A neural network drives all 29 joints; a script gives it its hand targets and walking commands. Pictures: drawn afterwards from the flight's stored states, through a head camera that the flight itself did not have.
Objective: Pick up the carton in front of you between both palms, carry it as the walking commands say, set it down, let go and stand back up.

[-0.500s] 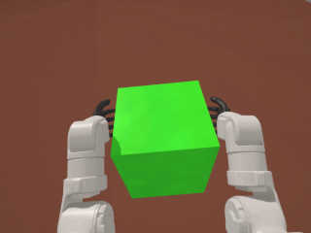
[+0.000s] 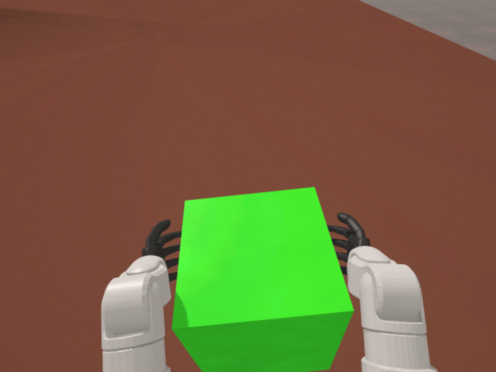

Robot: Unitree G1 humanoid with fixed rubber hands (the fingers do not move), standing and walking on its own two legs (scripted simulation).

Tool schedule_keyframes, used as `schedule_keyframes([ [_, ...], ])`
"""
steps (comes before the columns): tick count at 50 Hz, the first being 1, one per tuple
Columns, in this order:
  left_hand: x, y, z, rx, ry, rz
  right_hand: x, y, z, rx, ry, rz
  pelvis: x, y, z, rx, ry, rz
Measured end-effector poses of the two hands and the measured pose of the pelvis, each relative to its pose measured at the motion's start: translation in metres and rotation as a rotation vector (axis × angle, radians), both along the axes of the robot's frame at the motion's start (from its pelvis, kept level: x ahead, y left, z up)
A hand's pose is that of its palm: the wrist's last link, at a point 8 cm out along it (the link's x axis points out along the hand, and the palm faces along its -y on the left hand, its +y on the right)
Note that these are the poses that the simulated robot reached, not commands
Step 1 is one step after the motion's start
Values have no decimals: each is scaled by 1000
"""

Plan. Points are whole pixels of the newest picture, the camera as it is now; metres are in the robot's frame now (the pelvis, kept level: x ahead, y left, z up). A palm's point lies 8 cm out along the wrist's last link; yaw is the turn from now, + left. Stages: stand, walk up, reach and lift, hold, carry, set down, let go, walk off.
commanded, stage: carry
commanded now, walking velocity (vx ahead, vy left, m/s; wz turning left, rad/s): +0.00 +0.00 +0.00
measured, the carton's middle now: (259, 288) +0.27 +0.00 +0.02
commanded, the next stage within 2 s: none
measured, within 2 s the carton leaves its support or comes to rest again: neither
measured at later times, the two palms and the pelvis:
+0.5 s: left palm (182, 172) +0.47 +0.14 +0.11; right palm (331, 172) +0.48 -0.16 +0.10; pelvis +0.21 -0.01 +0.01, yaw +2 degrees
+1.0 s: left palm (170, 179) +0.47 +0.16 +0.10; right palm (319, 171) +0.48 -0.13 +0.10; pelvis +0.22 +0.00 +0.00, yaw +3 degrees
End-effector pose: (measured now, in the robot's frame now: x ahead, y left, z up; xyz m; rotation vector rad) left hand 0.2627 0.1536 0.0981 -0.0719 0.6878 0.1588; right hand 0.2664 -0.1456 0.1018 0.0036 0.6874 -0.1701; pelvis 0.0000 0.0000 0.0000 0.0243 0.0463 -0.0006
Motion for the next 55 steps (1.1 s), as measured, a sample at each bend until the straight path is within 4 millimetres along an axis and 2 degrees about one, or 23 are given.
schedule_keyframes([
  [4, 38, 1, -5, -2, 81, -33, 27, 1, -6, 3, 82, -36, 35, 10, 14, -20, 4, -15],
  [10, 94, 1, 6, 0, 58, -52, 78, 1, 6, -3, 59, -48, 87, 13, 27, -42, 4, -6],
  [15, 138, -2, 19, 10, -5, -25, 132, -2, 17, 10, -4, -23, 135, 4, 24, -33, -5, 1],
  [19, 175, -10, 20, 35, -33, -7, 176, -10, 13, 35, -33, -2, 177, -7, 12, -22, -14, 11],
  [22, 197, -14, 16, 61, 7, -9, 197, -13, 2, 55, 7, -2, 198, -10, 11, -45, -5, 29],
  [26, 215, -12, 7, 55, 44, 4, 219, -12, -6, 52, 44, 9, 215, -12, 11, -46, 12, 44],
  [32, 226, -4, 1, 30, 32, 38, 239, -4, -6, 38, 33, 35, 227, -14, 10, -42, 25, 53],
  [38, 226, 4, 3, 21, 14, 47, 242, 4, -1, 25, 15, 48, 231, -9, 10, -45, 26, 60],
  [47, 211, 10, -2, 23, 20, 42, 226, 11, -7, 22, 21, 49, 221, -2, 4, -48, -2, 60],
  [55, 194, 10, 2, 26, 17, 35, 207, 11, -4, 26, 17, 42, 205, 1, 5, -41, -24, 58],
])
